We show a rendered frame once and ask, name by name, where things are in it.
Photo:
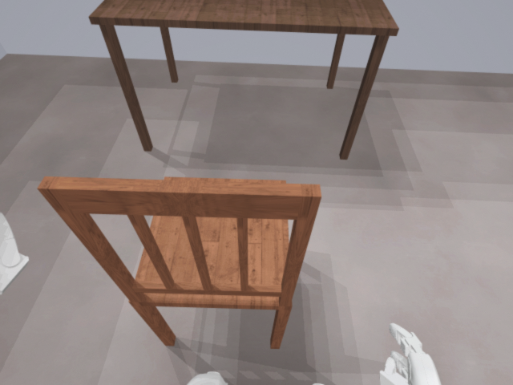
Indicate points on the left robot hand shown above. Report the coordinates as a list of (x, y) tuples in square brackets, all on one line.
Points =
[(12, 263)]

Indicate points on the table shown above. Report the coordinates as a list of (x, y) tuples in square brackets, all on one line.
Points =
[(341, 17)]

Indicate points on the chair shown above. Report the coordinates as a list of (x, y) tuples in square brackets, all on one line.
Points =
[(212, 243)]

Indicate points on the right robot hand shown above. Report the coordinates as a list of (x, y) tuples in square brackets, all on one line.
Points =
[(417, 369)]

